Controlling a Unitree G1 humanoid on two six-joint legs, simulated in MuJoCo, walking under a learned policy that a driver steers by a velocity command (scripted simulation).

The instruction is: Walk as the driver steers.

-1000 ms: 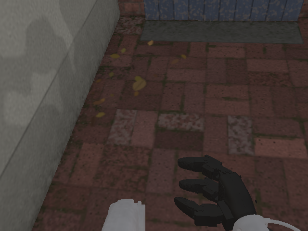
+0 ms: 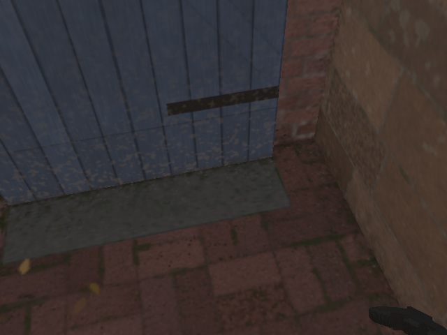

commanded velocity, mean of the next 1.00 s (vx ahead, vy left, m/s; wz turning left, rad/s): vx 0.41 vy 0.00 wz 0.35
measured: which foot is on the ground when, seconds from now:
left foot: up 0.00-0.04, down 0.06-0.46, up 0.48-0.86, down 0.88-1.00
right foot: down 0.00-0.06, up 0.08-0.44, down 0.46-1.00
